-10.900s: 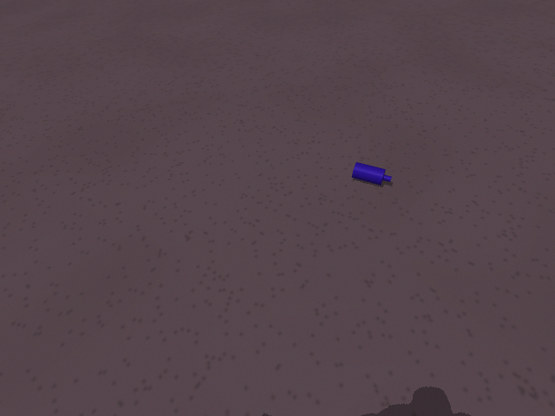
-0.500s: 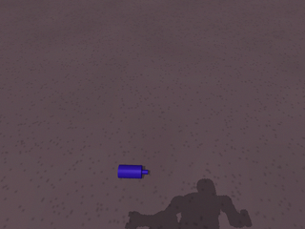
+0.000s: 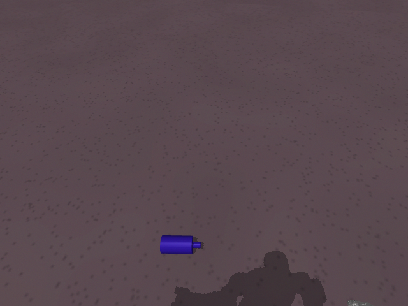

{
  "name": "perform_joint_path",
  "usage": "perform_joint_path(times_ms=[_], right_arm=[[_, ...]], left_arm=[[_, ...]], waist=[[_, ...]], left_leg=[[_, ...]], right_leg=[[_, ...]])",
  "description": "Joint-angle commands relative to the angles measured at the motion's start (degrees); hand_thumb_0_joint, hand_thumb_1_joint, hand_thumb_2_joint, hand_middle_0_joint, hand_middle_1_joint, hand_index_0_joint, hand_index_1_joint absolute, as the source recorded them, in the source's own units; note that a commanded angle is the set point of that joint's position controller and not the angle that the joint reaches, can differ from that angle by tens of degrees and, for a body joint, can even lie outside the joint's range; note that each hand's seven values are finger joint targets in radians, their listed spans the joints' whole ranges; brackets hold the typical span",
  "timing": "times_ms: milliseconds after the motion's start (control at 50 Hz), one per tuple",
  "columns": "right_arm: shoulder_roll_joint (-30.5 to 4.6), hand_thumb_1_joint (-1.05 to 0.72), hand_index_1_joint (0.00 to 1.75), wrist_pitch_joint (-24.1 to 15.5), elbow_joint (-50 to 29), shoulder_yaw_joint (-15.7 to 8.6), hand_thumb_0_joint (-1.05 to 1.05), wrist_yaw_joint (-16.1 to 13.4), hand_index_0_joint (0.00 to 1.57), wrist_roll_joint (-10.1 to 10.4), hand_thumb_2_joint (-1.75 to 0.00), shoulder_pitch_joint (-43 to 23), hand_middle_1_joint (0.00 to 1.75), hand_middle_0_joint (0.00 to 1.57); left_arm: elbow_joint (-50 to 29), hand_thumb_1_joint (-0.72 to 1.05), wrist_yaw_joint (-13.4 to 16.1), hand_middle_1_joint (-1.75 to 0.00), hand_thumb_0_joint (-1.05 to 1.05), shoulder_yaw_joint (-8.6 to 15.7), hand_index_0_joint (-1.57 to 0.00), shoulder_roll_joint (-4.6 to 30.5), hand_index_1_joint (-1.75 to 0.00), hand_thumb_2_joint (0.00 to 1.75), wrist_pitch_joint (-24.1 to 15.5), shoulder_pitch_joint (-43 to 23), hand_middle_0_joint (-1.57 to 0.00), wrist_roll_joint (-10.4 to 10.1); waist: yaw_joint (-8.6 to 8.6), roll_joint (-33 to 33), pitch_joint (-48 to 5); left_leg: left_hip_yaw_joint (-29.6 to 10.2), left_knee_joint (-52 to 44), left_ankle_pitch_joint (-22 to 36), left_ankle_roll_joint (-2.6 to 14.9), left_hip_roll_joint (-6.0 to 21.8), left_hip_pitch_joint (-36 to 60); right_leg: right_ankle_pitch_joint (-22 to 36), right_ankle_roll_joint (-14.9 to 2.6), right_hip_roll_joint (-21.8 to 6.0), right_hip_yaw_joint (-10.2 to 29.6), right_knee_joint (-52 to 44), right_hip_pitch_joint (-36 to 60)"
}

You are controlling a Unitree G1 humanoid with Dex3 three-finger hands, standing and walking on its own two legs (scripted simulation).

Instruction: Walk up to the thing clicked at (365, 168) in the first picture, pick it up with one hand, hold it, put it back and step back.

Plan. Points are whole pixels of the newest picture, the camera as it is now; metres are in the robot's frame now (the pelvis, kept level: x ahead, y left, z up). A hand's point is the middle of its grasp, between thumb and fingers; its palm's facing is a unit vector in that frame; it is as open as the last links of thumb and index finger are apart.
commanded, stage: stand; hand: left
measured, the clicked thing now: (181, 244) +0.51 +0.17 -0.73
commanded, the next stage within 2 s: none
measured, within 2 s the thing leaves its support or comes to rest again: neither
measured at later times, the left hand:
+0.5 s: hand out of the picture +0.09 +0.24 -0.15, palm faces -0.04 -0.94 -0.34, open 7.4 cm
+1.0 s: hand out of the picture +0.08 +0.24 -0.15, palm faces -0.03 -0.94 -0.34, open 7.4 cm
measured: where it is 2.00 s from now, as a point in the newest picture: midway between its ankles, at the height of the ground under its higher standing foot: outside the picture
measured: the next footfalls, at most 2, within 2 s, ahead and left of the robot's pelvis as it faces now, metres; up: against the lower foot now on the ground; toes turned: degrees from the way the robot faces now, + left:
none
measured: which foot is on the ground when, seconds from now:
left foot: down 0.00-1.00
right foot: down 0.00-1.00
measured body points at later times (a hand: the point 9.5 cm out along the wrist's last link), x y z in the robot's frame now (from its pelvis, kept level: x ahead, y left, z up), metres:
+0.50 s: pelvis +0.00 -0.01 +0.01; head +0.02 -0.01 +0.46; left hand +0.09 +0.29 -0.13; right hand +0.08 -0.32 -0.12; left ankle +0.02 +0.11 -0.74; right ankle +0.02 -0.15 -0.74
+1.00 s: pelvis +0.01 -0.01 +0.01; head +0.02 -0.01 +0.46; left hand +0.08 +0.29 -0.12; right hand +0.10 -0.31 -0.12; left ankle +0.02 +0.11 -0.74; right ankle +0.02 -0.15 -0.74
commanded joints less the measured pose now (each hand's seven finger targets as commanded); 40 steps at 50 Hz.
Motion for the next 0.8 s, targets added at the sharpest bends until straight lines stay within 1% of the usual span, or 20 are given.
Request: perform_joint_path(times_ms=[0,20,60,120,140,160,180,200,260,280,300,340,420,500,520,540,620,700,760,780], right_arm=[[-13.4,-0.9,0.3,-1.63,-1.61,-2.73,0.0,-0.52,0.2,-0.47,-0.9,-3.55,0.3,0.2],[-13.02,-0.9,0.3,-1.71,-1.16,-2.48,0.0,-0.47,0.2,-0.43,-0.9,-2.96,0.3,0.2],[-12.59,-0.9,0.3,-1.66,-0.5,-2.3,0.0,-0.44,0.2,-0.32,-0.9,-3.04,0.3,0.2],[-12.62,-0.9,0.3,-1.41,0.33,-2.24,0.0,-0.26,0.2,-0.16,-0.9,-4.11,0.3,0.2],[-12.16,-0.9,0.3,-1.4,0.6,-2.1,0.0,-0.19,0.2,-0.21,-0.9,-3.78,0.3,0.2],[-12.34,-0.9,0.3,-1.32,0.64,-2.22,0.0,-0.14,0.2,-0.28,-0.9,-4.8,0.3,0.2],[-12.13,-0.9,0.3,-1.25,0.91,-2.13,0.0,-0.04,0.2,-0.24,-0.9,-4.47,0.3,0.2],[-11.84,-0.9,0.3,-1.21,1.28,-1.93,0.0,0.0,0.2,-0.26,-0.9,-3.87,0.3,0.2],[-12.12,-0.9,0.3,-1.07,1.56,-1.99,0.0,0.06,0.2,-0.37,-0.9,-4.99,0.3,0.2],[-11.98,-0.9,0.3,-1.04,1.49,-2.07,0.0,0.07,0.2,-0.39,-0.9,-5.25,0.3,0.2],[-12.09,-0.9,0.3,-1.03,1.73,-1.98,0.0,0.07,0.2,-0.31,-0.9,-4.61,0.3,0.2],[-12.04,-0.9,0.3,-1.15,2.0,-1.9,0.0,0.11,0.2,-0.35,-0.9,-4.87,0.3,0.2],[-12.36,-0.9,0.3,-0.98,2.42,-1.91,0.0,0.01,0.2,-0.42,-0.9,-4.51,0.3,0.2],[-12.39,-0.9,0.3,-1.17,2.52,-1.73,0.0,-0.1,0.2,-0.48,-0.9,-4.03,0.3,0.2],[-12.48,-0.9,0.3,-1.18,2.75,-1.67,0.0,-0.16,0.2,-0.45,-0.9,-4.03,0.3,0.2],[-12.71,-0.9,0.3,-1.24,2.64,-1.76,0.0,-0.23,0.2,-0.54,-0.9,-4.04,0.3,0.2],[-12.71,-0.9,0.3,-1.2,2.66,-1.71,0.0,-0.34,0.2,-0.42,-0.9,-4.24,0.3,0.2],[-12.55,-0.9,0.3,-0.98,2.99,-1.54,0.0,-0.36,0.2,-0.39,-0.9,-3.87,0.3,0.2],[-12.85,-0.9,0.3,-0.99,2.74,-1.58,0.0,-0.29,0.2,-0.44,-0.9,-3.82,0.3,0.2],[-12.65,-0.9,0.3,-0.98,2.78,-1.46,0.0,-0.24,0.2,-0.4,-0.9,-3.85,0.3,0.2]], left_arm=[[-2.8,0.9,0.89,-0.3,0.0,2.25,-0.2,11.53,-0.3,0.9,-1.5,-3.72,-0.2,-0.5],[-2.37,0.9,0.9,-0.3,0.0,2.28,-0.2,11.58,-0.3,0.9,-1.66,-3.74,-0.2,-0.52],[-1.67,0.9,1.04,-0.3,0.0,2.28,-0.2,11.74,-0.3,0.9,-1.8,-3.85,-0.2,-0.66],[-1.33,0.9,1.13,-0.3,0.0,2.06,-0.2,11.4,-0.3,0.9,-1.76,-3.96,-0.2,-0.57],[-1.28,0.9,1.18,-0.3,0.0,2.24,-0.2,11.91,-0.3,0.9,-1.65,-5.04,-0.2,-0.57],[-1.28,0.9,1.26,-0.3,0.0,2.22,-0.2,11.68,-0.3,0.9,-1.66,-4.98,-0.2,-0.4],[-1.26,0.9,1.28,-0.3,0.0,2.15,-0.2,11.86,-0.3,0.9,-1.79,-5.24,-0.2,-0.42],[-1.25,0.9,1.28,-0.3,0.0,2.24,-0.2,12.01,-0.3,0.9,-1.75,-5.73,-0.2,-0.47],[-0.94,0.9,1.26,-0.3,0.0,2.13,-0.2,11.76,-0.3,0.9,-1.72,-5.69,-0.2,-0.26],[-0.95,0.9,1.31,-0.3,0.0,2.2,-0.2,12.04,-0.3,0.9,-1.72,-5.99,-0.2,-0.16],[-0.75,0.9,1.28,-0.3,0.0,2.2,-0.2,11.82,-0.3,0.9,-1.71,-5.95,-0.2,-0.25],[-0.6,0.9,1.22,-0.3,0.0,2.19,-0.2,11.96,-0.3,0.9,-1.75,-5.56,-0.2,-0.28],[-0.48,0.9,1.19,-0.3,0.0,2.18,-0.2,11.9,-0.3,0.9,-1.7,-5.93,-0.2,-0.26],[-0.48,0.9,1.13,-0.3,0.0,2.2,-0.2,11.95,-0.3,0.9,-1.63,-5.7,-0.2,-0.26],[-0.28,0.9,1.12,-0.3,0.0,2.13,-0.2,11.63,-0.3,0.9,-1.52,-5.19,-0.2,-0.37],[-0.32,0.9,1.12,-0.3,0.0,2.17,-0.2,11.7,-0.3,0.9,-1.42,-5.61,-0.2,-0.27],[-0.05,0.9,1.11,-0.3,0.0,2.16,-0.2,11.72,-0.3,0.9,-1.37,-4.74,-0.2,-0.25],[0.17,0.9,1.11,-0.3,0.0,2.03,-0.2,11.31,-0.3,0.9,-1.15,-4.64,-0.2,-0.32],[-0.02,0.9,1.05,-0.3,0.0,2.06,-0.2,11.46,-0.3,0.9,-1.18,-4.32,-0.2,-0.22],[0.08,0.9,1.06,-0.3,0.0,1.92,-0.2,11.25,-0.3,0.9,-1.23,-4.24,-0.2,-0.29]], waist=[[0.22,-1.2,-6.69],[0.01,-1.27,-6.84],[-0.11,-1.3,-6.38],[0.03,-0.99,-5.45],[-0.39,-0.75,-5.12],[-0.04,-0.73,-5.39],[-0.27,-0.64,-6.12],[-0.44,-0.71,-5.15],[-0.16,-0.16,-5.09],[-0.31,-0.94,-5.7],[-0.45,-0.68,-5.78],[-0.21,0.0,-6.29],[-0.37,-0.21,-5.94],[-0.5,0.64,-7.97],[-0.25,0.86,-6.74],[-0.51,1.37,-7.02],[-0.18,0.61,-7.58],[-0.25,0.08,-5.14],[-0.31,0.45,-6.18],[-0.31,-0.04,-5.19]], left_leg=[[-8.63,-7.04,8.71,0.99,7.24,4.54],[-8.28,-7.05,10.87,0.81,7.21,4.68],[-8.04,-7.49,10.79,0.62,7.13,4.16],[-7.61,-8.45,7.62,0.32,6.71,3.88],[-7.68,-9.46,6.15,0.14,6.85,3.44],[-7.68,-8.95,6.96,0.05,6.86,4.11],[-7.57,-8.99,7.49,0.04,6.93,4.26],[-7.59,-9.87,5.64,-0.19,6.77,2.89],[-7.6,-9.95,2.85,-0.19,6.64,2.22],[-7.54,-9.84,4.54,-0.18,6.85,3.56],[-7.54,-9.95,3.28,-0.2,6.75,3.01],[-7.65,-10.08,4.84,-0.21,6.89,4.09],[-7.8,-10.28,3.31,-0.12,6.95,3.07],[-7.58,-9.88,7.21,-0.15,7.3,4.61],[-7.71,-10.3,5.9,-0.31,7.18,3.77],[-7.73,-10.45,5.98,-0.26,7.31,3.45],[-7.88,-10.0,9.17,-0.1,7.7,4.81],[-7.88,-10.56,5.92,-0.43,7.34,3.24],[-7.79,-10.4,6.1,-0.22,7.48,4.15],[-7.95,-10.5,5.98,-0.31,7.24,3.11]], right_leg=[[7.19,-3.53,-4.49,3.66,-5.99,0.78],[10.1,-3.55,-4.76,3.96,-6.1,1.21],[11.53,-3.34,-5.05,3.96,-6.64,2.35],[8.93,-3.04,-5.18,3.94,-8.34,1.38],[6.8,-3.11,-5.1,3.92,-8.33,1.5],[7.29,-3.2,-5.25,3.91,-8.69,1.13],[7.77,-3.19,-5.49,3.88,-8.88,1.78],[5.69,-3.1,-5.19,3.88,-9.31,1.57],[3.55,-3.02,-5.4,4.08,-10.45,1.62],[4.52,-3.18,-5.51,3.95,-10.19,1.3],[3.82,-3.03,-5.4,4.05,-10.54,1.66],[5.18,-3.21,-5.41,3.99,-10.39,1.41],[3.68,-3.09,-5.33,3.91,-10.91,1.68],[8.11,-3.29,-5.48,3.6,-9.97,2.74],[6.5,-3.19,-5.23,3.59,-10.32,1.98],[6.53,-3.26,-5.17,3.28,-9.79,2.74],[8.2,-3.17,-5.01,2.93,-9.37,2.53],[4.98,-3.09,-4.75,2.96,-10.26,1.3],[5.24,-3.18,-4.84,3.01,-10.14,1.29],[5.38,-3.1,-4.92,3.15,-10.65,1.39]])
